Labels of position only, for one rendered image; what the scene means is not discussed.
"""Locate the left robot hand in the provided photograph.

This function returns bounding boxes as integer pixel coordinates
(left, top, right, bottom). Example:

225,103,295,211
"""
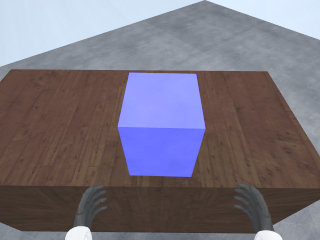
73,184,107,230

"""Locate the pedestal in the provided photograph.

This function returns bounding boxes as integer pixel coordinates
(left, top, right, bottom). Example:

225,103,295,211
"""
0,69,320,234

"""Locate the left robot forearm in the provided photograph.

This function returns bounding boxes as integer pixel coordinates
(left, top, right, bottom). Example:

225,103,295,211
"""
65,226,92,240

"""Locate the right robot hand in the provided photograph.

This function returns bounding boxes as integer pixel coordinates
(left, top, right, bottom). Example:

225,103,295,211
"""
234,183,275,234

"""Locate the right robot forearm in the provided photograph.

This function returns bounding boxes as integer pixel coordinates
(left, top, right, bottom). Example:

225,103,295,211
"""
254,230,283,240

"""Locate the carton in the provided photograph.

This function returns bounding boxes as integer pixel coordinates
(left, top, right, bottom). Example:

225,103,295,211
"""
118,72,206,177

